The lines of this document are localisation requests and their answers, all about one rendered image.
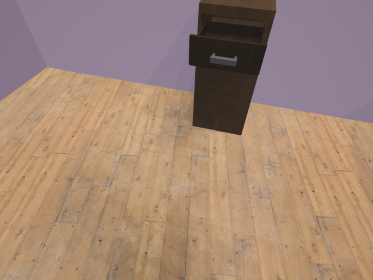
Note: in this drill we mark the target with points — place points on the handle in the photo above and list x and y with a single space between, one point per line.
223 60

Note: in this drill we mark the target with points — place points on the drawer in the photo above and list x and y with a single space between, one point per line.
228 40

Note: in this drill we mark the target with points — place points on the cabinet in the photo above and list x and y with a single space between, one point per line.
222 98

